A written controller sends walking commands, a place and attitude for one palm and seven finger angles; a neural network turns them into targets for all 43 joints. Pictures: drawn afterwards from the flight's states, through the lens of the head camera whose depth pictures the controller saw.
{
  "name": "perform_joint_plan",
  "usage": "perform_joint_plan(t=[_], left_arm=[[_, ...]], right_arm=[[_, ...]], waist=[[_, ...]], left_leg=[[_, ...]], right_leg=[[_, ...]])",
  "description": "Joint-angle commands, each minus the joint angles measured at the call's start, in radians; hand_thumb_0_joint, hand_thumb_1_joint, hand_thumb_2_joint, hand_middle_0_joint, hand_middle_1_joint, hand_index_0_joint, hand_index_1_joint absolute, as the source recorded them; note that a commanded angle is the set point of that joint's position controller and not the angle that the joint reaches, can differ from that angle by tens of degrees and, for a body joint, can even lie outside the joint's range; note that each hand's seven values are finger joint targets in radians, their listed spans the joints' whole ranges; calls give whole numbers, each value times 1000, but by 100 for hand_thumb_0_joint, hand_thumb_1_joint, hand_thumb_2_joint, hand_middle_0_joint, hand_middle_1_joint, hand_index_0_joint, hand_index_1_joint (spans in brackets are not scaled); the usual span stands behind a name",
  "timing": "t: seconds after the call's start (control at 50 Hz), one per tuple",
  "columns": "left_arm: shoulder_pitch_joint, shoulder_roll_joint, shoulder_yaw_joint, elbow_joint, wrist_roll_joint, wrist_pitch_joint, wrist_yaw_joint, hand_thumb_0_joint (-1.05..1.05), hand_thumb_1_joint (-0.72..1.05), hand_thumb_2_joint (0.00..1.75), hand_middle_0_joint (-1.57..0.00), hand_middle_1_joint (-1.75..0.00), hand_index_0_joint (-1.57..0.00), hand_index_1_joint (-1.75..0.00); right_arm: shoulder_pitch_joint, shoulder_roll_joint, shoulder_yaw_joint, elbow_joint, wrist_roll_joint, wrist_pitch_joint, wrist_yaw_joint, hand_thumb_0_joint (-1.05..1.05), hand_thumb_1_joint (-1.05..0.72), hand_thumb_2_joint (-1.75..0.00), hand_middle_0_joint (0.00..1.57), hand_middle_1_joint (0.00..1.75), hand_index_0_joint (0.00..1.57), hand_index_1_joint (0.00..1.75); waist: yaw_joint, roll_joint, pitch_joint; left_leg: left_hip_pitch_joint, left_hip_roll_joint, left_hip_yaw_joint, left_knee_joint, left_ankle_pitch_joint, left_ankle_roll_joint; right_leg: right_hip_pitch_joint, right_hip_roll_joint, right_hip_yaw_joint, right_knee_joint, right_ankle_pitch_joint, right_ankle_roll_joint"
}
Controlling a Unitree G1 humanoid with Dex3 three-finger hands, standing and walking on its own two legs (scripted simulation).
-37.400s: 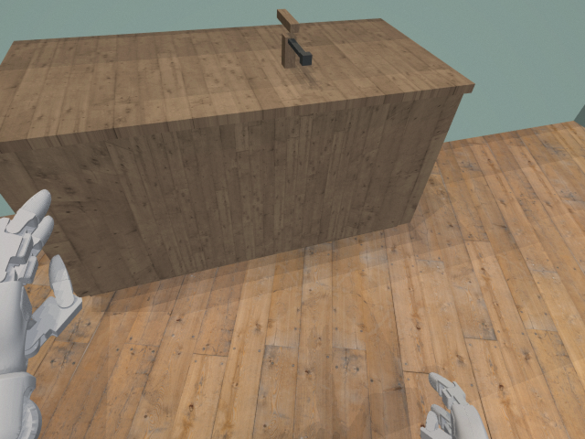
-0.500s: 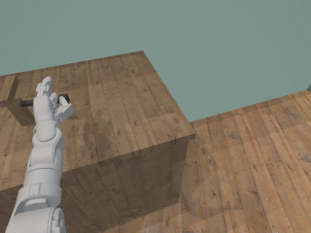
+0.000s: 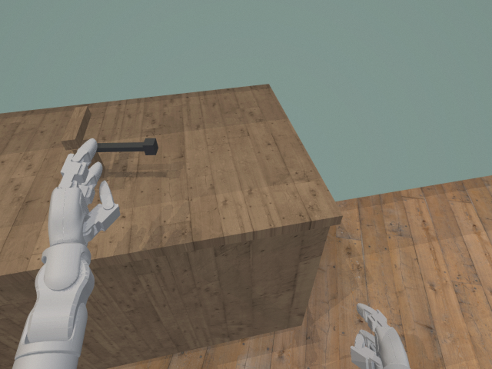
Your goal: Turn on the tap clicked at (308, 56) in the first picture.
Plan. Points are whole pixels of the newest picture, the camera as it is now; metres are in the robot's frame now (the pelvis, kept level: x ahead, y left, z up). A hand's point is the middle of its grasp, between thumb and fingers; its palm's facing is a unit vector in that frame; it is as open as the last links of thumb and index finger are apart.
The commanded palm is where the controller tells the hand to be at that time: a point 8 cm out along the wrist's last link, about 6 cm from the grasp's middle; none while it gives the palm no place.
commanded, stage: draw the hand back beside the body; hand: left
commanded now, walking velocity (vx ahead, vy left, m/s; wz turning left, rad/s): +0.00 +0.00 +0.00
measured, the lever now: (150, 146) +0.55 +0.28 +0.07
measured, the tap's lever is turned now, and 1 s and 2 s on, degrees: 79 79 79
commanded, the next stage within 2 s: step back with the hand held close in 0.70 s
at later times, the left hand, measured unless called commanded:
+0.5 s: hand (71, 267) +0.19 +0.24 +0.15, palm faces +0.42 -0.84 -0.34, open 7.4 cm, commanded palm +0.16 +0.28 +0.17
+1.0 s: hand (68, 270) +0.19 +0.24 +0.15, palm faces +0.41 -0.82 -0.40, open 7.4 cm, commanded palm +0.14 +0.28 +0.17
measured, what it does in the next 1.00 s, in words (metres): stands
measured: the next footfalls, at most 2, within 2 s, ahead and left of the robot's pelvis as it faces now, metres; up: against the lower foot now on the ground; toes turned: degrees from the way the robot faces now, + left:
none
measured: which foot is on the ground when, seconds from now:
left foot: down 0.00-1.00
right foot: down 0.00-1.00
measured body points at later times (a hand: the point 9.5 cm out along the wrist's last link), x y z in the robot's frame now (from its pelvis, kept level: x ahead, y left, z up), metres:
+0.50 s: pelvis +0.00 +0.00 +0.00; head -0.03 -0.03 +0.45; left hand +0.17 +0.28 +0.17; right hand +0.19 -0.23 -0.09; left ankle -0.01 +0.10 -0.75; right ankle +0.02 -0.09 -0.75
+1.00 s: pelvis -0.02 -0.01 +0.00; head -0.02 -0.03 +0.45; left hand +0.16 +0.28 +0.17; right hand +0.16 -0.24 -0.10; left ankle -0.01 +0.10 -0.75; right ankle +0.02 -0.09 -0.75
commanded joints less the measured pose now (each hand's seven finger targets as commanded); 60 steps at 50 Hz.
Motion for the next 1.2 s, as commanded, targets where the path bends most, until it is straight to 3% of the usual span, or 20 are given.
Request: perform_joint_plan(t=[0.0,0.1,0.16,0.28,0.36,0.4,0.48,0.56,0.6,0.66,0.72,0.76,0.8,0.82,0.84,0.86,0.94,1.06,1.08,1.18], left_arm=[[-188,220,121,-351,2,-73,17,0,90,90,-19,-27,-19,-27],[-44,167,75,-425,4,-74,11,0,90,90,-19,-29,-19,-29],[48,182,104,-445,5,-76,14,0,90,90,-20,-29,-20,-29],[200,234,179,-565,13,-94,26,0,90,90,-20,-30,-20,-30],[322,213,181,-621,10,-97,32,0,90,90,-20,-30,-20,-30],[374,198,175,-645,9,-98,33,0,90,90,-20,-30,-20,-30],[275,189,148,-629,19,-100,38,0,90,90,-20,-30,-20,-30],[280,187,154,-583,17,-104,46,0,90,90,-20,-30,-20,-30],[274,177,144,-598,17,-110,45,0,90,90,-20,-30,-20,-30],[290,188,154,-588,14,-109,48,0,90,90,-20,-30,-20,-30],[298,196,160,-609,17,-114,50,0,90,90,-20,-30,-20,-30],[306,195,162,-607,16,-112,49,0,90,90,-20,-30,-20,-30],[259,216,180,-614,15,-116,51,0,90,90,-20,-30,-20,-30],[249,309,294,-611,18,-139,53,0,90,90,-20,-30,-20,-30],[324,234,233,-551,25,-138,43,0,90,90,-20,-30,-20,-30],[350,222,217,-538,28,-134,40,0,90,90,-20,-30,-20,-30],[420,199,193,-591,33,-148,40,0,90,90,-20,-30,-20,-30],[461,242,228,-660,36,-141,57,0,90,90,-20,-30,-20,-30],[454,276,257,-679,39,-142,60,0,90,90,-20,-30,-20,-30],[471,272,262,-693,42,-141,67,0,90,90,-20,-30,-20,-30]], right_arm=[[-106,-123,-48,-138,-4,-44,-9,0,-90,-90,20,30,20,30],[-96,-133,-60,-137,-4,-61,2,0,-90,-90,20,30,20,30],[-93,-136,-69,-131,-8,-64,4,0,-90,-90,20,30,20,30],[-97,-134,-75,-137,-11,-75,6,0,-90,-90,20,30,20,30],[-95,-124,-75,-148,-14,-84,4,0,-90,-90,20,30,20,30],[-93,-120,-73,-151,-13,-90,4,0,-90,-90,20,30,20,30],[-92,-127,-79,-130,-8,-103,-3,0,-90,-90,20,30,20,30],[-95,-119,-76,-128,-10,-111,-14,0,-90,-90,20,30,20,30],[-99,-112,-71,-128,-8,-115,-14,0,-90,-90,20,30,20,30],[-102,-115,-69,-130,-12,-119,-15,0,-90,-90,20,30,20,30],[-107,-113,-68,-132,-12,-125,-15,0,-90,-90,20,30,20,30],[-105,-113,-68,-129,-14,-126,-14,0,-90,-90,20,30,20,30],[-107,-111,-65,-125,-12,-126,-14,0,-90,-90,20,30,20,30],[-93,-144,-71,-175,1,-105,-15,0,-90,-90,20,30,20,30],[-80,-126,-71,-162,-2,-91,-12,0,-90,-90,20,30,20,30],[-77,-127,-75,-167,-3,-84,-7,0,-90,-90,20,30,20,30],[-47,-140,-87,-194,-2,-65,-6,0,-90,-90,20,30,20,30],[-40,-151,-104,-218,2,-42,-18,0,-90,-90,20,30,20,30],[-44,-156,-107,-219,3,-39,-19,0,-90,-90,20,30,20,30],[-41,-159,-114,-227,3,-27,-26,0,-90,-90,20,30,20,30]], waist=[[10,54,-153],[6,24,-124],[12,-57,-116],[26,29,-121],[31,-1,-102],[29,33,-77],[-1,0,-12],[10,-38,-21],[13,21,-34],[20,-20,-28],[23,14,-47],[22,-16,-36],[20,28,-32],[4,16,45],[-2,-30,24],[-4,-58,14],[-12,2,-128],[-11,-41,-189],[-11,-15,-202],[-12,2,-189]], left_leg=[[-35,19,-16,-61,208,-21],[-18,23,-24,-59,248,-26],[-34,18,-12,-51,231,-14],[-48,13,-14,-38,244,-22],[-70,14,-6,-28,232,-16],[-78,17,-11,-33,208,-18],[-81,15,-7,-31,105,-7],[-79,8,-6,-34,62,4],[-70,5,-9,-38,55,2],[-89,5,-12,-41,45,3],[-82,6,-12,-43,56,0],[-85,8,-11,-42,64,0],[-84,7,-12,-50,53,-3],[-195,38,-47,-17,-7,22],[-193,36,-59,16,-3,22],[-173,38,-55,39,13,23],[-153,41,-43,54,134,14],[-180,51,-51,59,257,11],[-176,52,-53,60,281,12],[-228,64,-71,45,264,13]], right_leg=[[116,-10,12,-27,134,2],[97,-6,6,-31,135,5],[102,-7,7,-34,141,11],[119,-14,9,-24,146,10],[119,-19,13,-26,152,15],[101,-20,10,-27,117,15],[21,-17,15,-55,20,20],[26,-20,15,-60,-26,22],[34,-22,17,-55,-30,18],[49,-24,19,-60,-41,19],[63,-25,22,-56,-28,18],[60,-24,20,-59,-20,19],[58,-23,20,-60,-29,17],[-49,-70,80,-94,-42,28],[-67,-97,92,-107,-62,30],[-96,-111,109,-123,-71,32],[-39,-116,72,-41,94,30],[-21,-97,44,33,224,47],[-23,-95,44,48,242,47],[-31,-76,41,80,199,52]])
